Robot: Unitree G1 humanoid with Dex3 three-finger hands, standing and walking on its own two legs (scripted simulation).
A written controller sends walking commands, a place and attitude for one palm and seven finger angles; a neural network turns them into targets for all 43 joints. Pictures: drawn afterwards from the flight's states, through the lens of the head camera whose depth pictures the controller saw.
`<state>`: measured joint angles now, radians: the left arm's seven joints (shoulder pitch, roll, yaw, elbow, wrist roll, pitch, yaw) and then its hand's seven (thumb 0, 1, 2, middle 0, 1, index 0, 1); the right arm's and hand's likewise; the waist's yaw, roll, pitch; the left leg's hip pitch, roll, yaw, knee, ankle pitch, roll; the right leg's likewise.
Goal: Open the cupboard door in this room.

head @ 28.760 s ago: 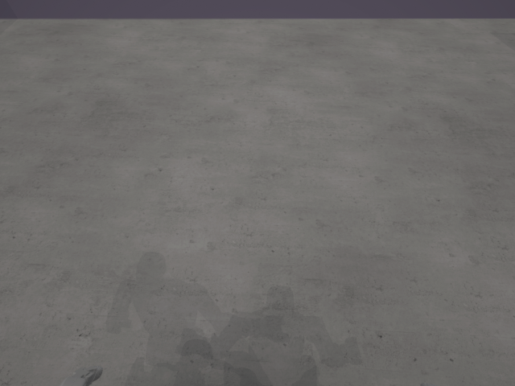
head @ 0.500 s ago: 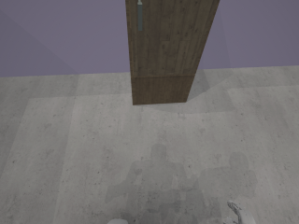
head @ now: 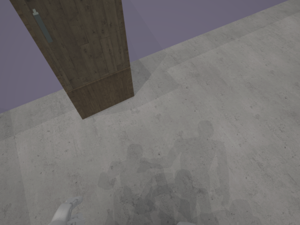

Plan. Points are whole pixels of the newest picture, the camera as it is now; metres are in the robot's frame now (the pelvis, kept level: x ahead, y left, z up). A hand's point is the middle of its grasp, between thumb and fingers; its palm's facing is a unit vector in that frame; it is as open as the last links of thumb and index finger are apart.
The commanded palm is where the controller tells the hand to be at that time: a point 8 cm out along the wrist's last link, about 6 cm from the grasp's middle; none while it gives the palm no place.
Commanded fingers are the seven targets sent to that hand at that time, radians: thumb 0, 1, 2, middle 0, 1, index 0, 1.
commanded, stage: walk to a spot facing it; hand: left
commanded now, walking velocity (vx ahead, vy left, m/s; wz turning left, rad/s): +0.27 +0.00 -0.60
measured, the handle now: (42, 26) +0.85 +0.48 +0.03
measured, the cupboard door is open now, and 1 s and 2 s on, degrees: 0 0 0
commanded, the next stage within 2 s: turn to face it in 0.88 s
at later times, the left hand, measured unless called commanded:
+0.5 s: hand out of the picture +0.12 +0.21 -0.16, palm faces -0.14 -0.96 -0.22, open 7.4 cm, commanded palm none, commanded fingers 0.00 0.90 0.90 -0.20 -0.30 -0.20 -0.30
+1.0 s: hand (149, 113) +0.52 +0.02 -0.15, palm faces -0.58 -0.77 -0.26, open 7.4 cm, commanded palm none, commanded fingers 0.00 0.90 0.90 -0.20 -0.30 -0.20 -0.30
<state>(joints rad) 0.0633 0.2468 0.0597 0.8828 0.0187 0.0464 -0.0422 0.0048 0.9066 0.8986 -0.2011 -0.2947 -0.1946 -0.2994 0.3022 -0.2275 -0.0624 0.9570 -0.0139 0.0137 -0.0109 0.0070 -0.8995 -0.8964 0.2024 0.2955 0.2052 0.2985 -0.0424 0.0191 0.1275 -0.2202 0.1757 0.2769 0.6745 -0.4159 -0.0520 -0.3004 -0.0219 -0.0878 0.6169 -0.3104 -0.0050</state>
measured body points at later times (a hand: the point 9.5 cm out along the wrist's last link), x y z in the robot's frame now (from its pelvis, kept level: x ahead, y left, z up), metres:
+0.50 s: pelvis +0.12 +0.00 +0.01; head +0.17 +0.00 +0.46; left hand +0.13 +0.26 -0.14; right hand +0.23 -0.28 -0.11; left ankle +0.19 +0.11 -0.71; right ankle +0.00 -0.10 -0.72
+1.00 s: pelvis +0.27 -0.05 -0.01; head +0.32 -0.09 +0.43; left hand +0.55 +0.06 -0.13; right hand +0.07 -0.24 -0.15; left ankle +0.21 +0.11 -0.70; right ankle +0.29 -0.16 -0.73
